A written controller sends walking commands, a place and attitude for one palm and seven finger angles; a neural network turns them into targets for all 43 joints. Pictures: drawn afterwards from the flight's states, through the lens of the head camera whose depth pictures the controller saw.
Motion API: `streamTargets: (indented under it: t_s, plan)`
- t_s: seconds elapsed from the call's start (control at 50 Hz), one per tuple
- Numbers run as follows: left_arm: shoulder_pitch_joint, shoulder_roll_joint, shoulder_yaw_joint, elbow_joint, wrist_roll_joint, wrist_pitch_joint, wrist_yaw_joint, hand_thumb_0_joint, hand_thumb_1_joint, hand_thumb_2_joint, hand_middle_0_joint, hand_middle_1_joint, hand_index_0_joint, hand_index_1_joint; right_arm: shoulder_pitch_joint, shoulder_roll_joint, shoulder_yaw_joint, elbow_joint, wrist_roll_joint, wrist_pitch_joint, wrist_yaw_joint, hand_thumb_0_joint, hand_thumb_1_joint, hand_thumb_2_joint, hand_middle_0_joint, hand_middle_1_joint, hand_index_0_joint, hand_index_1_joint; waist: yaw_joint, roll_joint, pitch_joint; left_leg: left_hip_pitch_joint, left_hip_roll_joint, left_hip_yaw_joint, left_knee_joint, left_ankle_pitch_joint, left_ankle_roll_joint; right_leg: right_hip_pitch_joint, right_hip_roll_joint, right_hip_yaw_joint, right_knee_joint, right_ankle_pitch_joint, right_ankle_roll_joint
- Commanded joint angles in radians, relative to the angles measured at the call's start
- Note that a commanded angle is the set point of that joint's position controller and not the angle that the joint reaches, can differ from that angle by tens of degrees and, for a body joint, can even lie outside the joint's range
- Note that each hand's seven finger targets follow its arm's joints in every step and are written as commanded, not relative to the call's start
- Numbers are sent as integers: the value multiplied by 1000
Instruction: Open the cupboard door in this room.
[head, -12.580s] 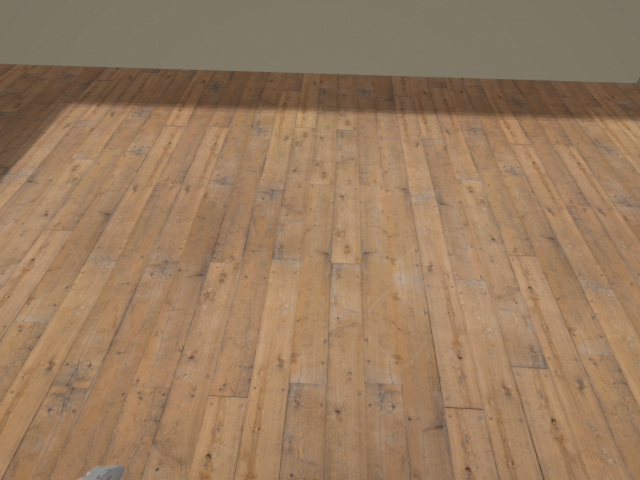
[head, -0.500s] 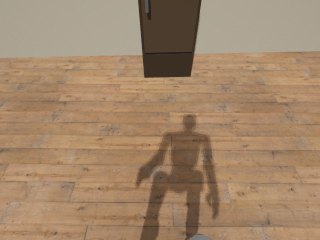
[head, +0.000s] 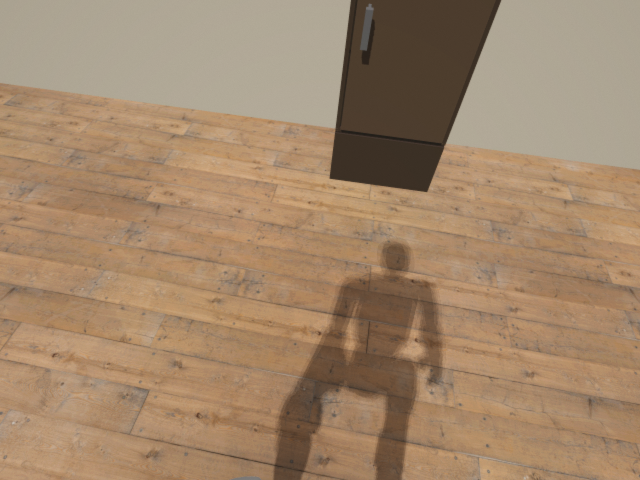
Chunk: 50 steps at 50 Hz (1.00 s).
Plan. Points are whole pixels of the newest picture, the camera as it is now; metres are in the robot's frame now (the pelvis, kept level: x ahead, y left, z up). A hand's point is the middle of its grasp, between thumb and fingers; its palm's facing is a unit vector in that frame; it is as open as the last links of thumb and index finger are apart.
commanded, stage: turn or walk to find it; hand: left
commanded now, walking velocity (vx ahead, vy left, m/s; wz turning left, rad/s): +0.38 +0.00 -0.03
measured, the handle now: (366, 26) +1.45 +0.00 -0.04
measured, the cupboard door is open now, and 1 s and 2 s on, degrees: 0 0 0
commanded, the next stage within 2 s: stand and wait in 0.26 s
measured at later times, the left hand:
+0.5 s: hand (265, 334) +0.36 +0.13 -0.16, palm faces -0.09 -0.97 -0.23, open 7.4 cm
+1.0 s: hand (260, 373) +0.30 +0.12 -0.16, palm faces +0.05 -0.98 -0.17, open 7.3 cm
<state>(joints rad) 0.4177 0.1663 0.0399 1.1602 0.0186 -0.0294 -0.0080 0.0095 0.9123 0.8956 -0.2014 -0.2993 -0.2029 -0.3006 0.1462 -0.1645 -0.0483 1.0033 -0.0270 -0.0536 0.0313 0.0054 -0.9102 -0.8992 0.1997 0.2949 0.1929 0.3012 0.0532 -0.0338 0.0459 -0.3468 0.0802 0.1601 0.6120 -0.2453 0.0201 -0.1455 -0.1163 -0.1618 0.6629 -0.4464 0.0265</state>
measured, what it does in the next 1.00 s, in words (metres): walks ahead: right foot, then left foot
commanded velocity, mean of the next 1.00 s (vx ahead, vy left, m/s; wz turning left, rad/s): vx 0.09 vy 0.00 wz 0.00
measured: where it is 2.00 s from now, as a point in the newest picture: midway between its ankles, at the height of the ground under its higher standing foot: (322, 458)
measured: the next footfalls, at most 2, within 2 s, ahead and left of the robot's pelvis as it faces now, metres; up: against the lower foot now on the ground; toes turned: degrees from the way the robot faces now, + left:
right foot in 0.46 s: +0.36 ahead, -0.14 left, +0.00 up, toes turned -10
left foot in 0.88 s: +0.32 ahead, +0.08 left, +0.00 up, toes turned +3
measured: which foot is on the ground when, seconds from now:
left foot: down 0.00-0.48, up 0.50-0.86, down 0.88-1.00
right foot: up 0.00-0.44, down 0.46-1.00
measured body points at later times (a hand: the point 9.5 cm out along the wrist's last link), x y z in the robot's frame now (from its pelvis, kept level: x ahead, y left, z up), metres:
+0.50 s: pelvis +0.22 -0.04 -0.01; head +0.26 -0.07 +0.44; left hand +0.37 +0.18 -0.14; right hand +0.09 -0.23 -0.17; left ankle +0.06 +0.10 -0.70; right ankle +0.32 -0.13 -0.73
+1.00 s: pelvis +0.29 -0.05 +0.02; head +0.28 -0.04 +0.47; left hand +0.30 +0.18 -0.15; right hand +0.32 -0.28 -0.14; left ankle +0.28 +0.08 -0.73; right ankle +0.32 -0.13 -0.73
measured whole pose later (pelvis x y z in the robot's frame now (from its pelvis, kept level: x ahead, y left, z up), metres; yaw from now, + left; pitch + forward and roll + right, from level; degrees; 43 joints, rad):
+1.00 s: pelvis +0.29 -0.05 +0.02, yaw -2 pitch -2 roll +0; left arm 0.26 0.17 0.01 1.15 0.00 0.00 0.02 0.01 0.93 0.90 -0.20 -0.30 -0.20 -0.30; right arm 0.24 -0.16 -0.01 1.11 -0.01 -0.01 -0.03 0.01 -0.94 -0.90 0.20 0.29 0.19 0.30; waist 0.03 -0.02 0.00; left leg -0.15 0.05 0.07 0.43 -0.25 -0.02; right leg -0.20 0.00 -0.17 0.40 -0.17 -0.05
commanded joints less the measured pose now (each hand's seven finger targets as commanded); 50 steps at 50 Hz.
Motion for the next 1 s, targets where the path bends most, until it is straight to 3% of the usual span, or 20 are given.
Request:
streamTargets:
  t_s: [0.0,0.06,0.12,0.24,0.32,0.38,0.4,0.42,0.44,0.46,0.48,0.52,0.54,0.58,0.64,0.78,0.84,0.86,0.9,0.98]
  plan:
    - [-172,86,15,-143,-1,-27,1,0,900,900,-200,-300,-200,-300,315,-213,-50,59,5,-3,-43,0,-900,-900,200,300,200,300,-154,221,-29,410,374,-524,-415,-190,134,-583,-20,116,546,-17,-31]
    - [-143,42,19,-109,14,-13,-10,0,900,900,-200,-300,-200,-300,225,-104,-22,42,2,-27,-45,0,-900,-900,200,300,200,300,-82,127,42,246,260,-274,-437,35,82,-483,-47,121,512,146,-11]
    - [-124,31,23,-108,15,5,-12,0,900,900,-200,-300,-200,-300,235,-86,-18,46,9,-40,-51,0,-900,-900,200,300,200,300,-53,130,22,272,213,-168,-437,198,79,-505,-38,115,511,238,7]
    - [-282,41,23,-184,9,20,-20,0,900,900,-200,-300,-200,-300,288,-91,-13,76,12,-42,-57,0,-900,-900,200,300,200,300,-56,141,86,326,205,-104,-441,346,105,-605,-42,93,357,317,23]
    - [-390,27,7,-226,0,5,-15,0,900,900,-200,-300,-200,-300,331,-99,-13,102,3,-31,-62,0,-900,-900,200,300,200,300,-91,155,99,348,189,-47,-354,657,95,-460,15,41,49,306,-8]
    - [-245,51,6,-185,3,-9,-3,0,900,900,-200,-300,-200,-300,314,-137,-21,114,7,-18,-66,0,-900,-900,200,300,200,300,-29,158,-6,376,191,-44,-170,835,69,-217,80,11,-67,335,-45]
    - [-140,78,11,-150,5,-17,1,0,900,900,-200,-300,-200,-300,304,-140,-21,114,11,-14,-63,0,-900,-900,200,300,200,300,15,134,-58,350,165,-35,-55,807,42,-81,96,-6,-143,416,-46]
    - [-21,135,23,-109,10,-31,9,0,900,900,-200,-300,-200,-300,302,-122,-18,114,16,-15,-58,0,-900,-900,200,300,200,300,64,79,-133,228,124,-14,120,616,7,139,27,42,-164,646,-54]
    - [78,229,44,-80,12,-41,24,0,900,900,-200,-300,-200,-300,355,-61,-13,106,29,-16,-52,0,-900,-900,200,300,200,300,73,-136,-246,1,2,7,396,43,-25,380,-220,314,-111,1115,-143]
    - [92,270,45,-71,-11,-48,21,0,900,900,-200,-300,-200,-300,395,-53,-8,101,39,-3,-58,0,-900,-900,200,300,200,300,38,-175,-313,-52,-65,-97,612,-393,-40,376,-373,451,-184,1333,-256]
    - [0,248,42,-100,-14,-49,26,0,900,900,-200,-300,-200,-300,363,-44,-4,99,35,11,-57,0,-900,-900,200,300,200,300,24,-203,-313,-50,-20,-201,640,-352,-39,271,-350,439,-232,1170,-261]
    - [-169,162,18,-141,-16,-31,35,0,900,900,-200,-300,-200,-300,290,-33,-2,100,25,30,-56,0,-900,-900,200,300,200,300,-31,-25,-125,-67,25,-197,617,-232,-42,38,-266,323,-308,855,-211]
    - [-215,134,9,-148,-14,-30,36,0,900,900,-200,-300,-200,-300,294,-14,3,105,19,42,-55,0,-900,-900,200,300,200,300,-61,-7,-84,-21,34,-188,556,-188,-47,-79,-229,259,-340,771,-180]
    - [-283,105,-2,-158,-9,-26,33,0,900,900,-200,-300,-200,-300,341,6,10,120,13,66,-53,0,-900,-900,200,300,200,300,-104,-69,-73,58,34,-155,429,-152,-60,-198,-171,177,-407,545,-148]
    - [-276,83,2,-156,-6,-17,31,0,900,900,-200,-300,-200,-300,331,6,11,111,7,73,-50,0,-900,-900,200,300,200,300,-96,-90,-58,61,28,-130,330,-103,-65,-217,-136,177,-462,317,-147]
    - [-207,114,9,-108,-4,-2,30,0,900,900,-200,-300,-200,-300,190,-27,20,66,12,55,-52,0,-900,-900,200,300,200,300,-46,-58,-26,94,15,-119,13,-106,-57,-138,-137,242,-456,206,-172]
    - [-197,90,0,-91,-16,1,33,0,900,900,-200,-300,-200,-300,235,-48,25,98,13,36,-54,0,-900,-900,200,300,200,300,-71,47,-40,250,45,-161,-226,83,-44,-180,-73,193,-377,189,-99]
    - [-177,71,-7,-89,-19,4,32,0,900,900,-200,-300,-200,-300,209,-71,27,93,11,32,-58,0,-900,-900,200,300,200,300,-52,97,-9,214,95,-203,-271,85,-24,-170,-28,169,-368,196,-64]
    - [-157,75,-10,-70,-14,15,32,0,900,900,-200,-300,-200,-300,136,-77,29,85,14,31,-59,0,-900,-900,200,300,200,300,-26,201,24,85,105,-224,-333,-2,-12,-57,-7,139,-353,239,-34]
    - [-105,79,-27,-31,-15,7,35,0,900,900,-200,-300,-200,-300,146,-67,39,92,18,31,-64,0,-900,-900,200,300,200,300,-31,112,28,131,66,-175,-342,35,-21,-18,-25,151,-370,306,-39]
